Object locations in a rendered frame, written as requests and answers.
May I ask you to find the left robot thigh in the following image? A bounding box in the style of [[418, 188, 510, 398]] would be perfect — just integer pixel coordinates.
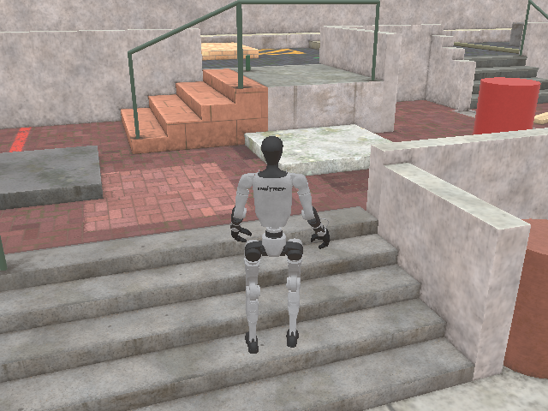
[[244, 240, 262, 301]]

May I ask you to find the robot left foot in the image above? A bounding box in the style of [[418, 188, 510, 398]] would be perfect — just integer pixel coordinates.
[[245, 332, 259, 354]]

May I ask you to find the right robot hand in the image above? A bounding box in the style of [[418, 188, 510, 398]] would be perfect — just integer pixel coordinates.
[[311, 229, 330, 249]]

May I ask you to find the left robot hand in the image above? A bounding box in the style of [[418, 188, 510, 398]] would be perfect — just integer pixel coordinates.
[[231, 227, 252, 242]]

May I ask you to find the robot right forearm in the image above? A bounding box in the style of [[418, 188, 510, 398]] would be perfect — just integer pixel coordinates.
[[307, 207, 326, 236]]

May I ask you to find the left robot upper arm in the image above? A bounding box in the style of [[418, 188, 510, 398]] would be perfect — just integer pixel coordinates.
[[233, 173, 255, 219]]

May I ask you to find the right robot upper arm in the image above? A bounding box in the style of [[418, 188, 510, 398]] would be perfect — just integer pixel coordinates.
[[290, 173, 315, 220]]

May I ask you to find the robot left forearm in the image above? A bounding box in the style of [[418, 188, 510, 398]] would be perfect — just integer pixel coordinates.
[[230, 207, 243, 232]]

